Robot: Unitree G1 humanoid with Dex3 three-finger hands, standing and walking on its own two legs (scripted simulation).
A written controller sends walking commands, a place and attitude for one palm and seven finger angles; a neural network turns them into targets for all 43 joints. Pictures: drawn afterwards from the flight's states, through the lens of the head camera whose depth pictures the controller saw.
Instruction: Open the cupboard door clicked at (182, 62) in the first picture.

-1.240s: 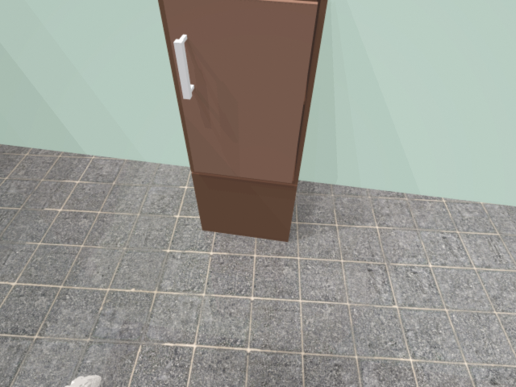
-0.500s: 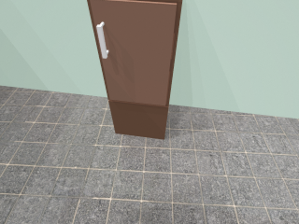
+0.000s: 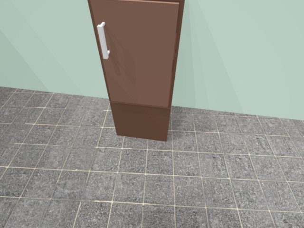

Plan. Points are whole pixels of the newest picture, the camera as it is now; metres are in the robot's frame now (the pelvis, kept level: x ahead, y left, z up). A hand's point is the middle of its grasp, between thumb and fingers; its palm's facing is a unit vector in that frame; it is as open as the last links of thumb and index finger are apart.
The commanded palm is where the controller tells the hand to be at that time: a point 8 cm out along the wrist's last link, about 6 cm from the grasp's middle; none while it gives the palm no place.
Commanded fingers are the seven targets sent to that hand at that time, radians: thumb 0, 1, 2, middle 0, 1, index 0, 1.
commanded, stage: look at it before walking up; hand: left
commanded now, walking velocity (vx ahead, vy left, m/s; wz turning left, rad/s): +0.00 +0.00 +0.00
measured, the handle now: (104, 40) +0.88 +0.28 +0.06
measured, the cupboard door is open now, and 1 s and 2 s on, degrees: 0 0 0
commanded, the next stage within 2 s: turn to face it in 0.20 s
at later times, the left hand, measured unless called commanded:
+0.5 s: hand out of the picture +0.08 +0.25 -0.16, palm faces -0.04 -0.94 -0.34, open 7.4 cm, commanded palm none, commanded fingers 0.00 0.90 0.90 -0.20 -0.30 -0.20 -0.30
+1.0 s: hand out of the picture +0.10 +0.24 -0.18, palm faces -0.04 -0.99 -0.15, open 7.4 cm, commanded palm none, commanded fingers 0.00 0.90 0.90 -0.20 -0.30 -0.20 -0.30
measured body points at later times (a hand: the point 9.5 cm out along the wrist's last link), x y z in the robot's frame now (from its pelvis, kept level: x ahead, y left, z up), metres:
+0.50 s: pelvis +0.00 +0.00 +0.00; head +0.01 +0.00 +0.45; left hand +0.08 +0.29 -0.13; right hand +0.08 -0.29 -0.13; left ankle +0.00 +0.12 -0.75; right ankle +0.01 -0.12 -0.75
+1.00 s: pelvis +0.10 +0.06 +0.00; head +0.11 +0.08 +0.45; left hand +0.11 +0.29 -0.17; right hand -0.01 -0.14 -0.15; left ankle +0.03 +0.12 -0.75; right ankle +0.10 -0.07 -0.67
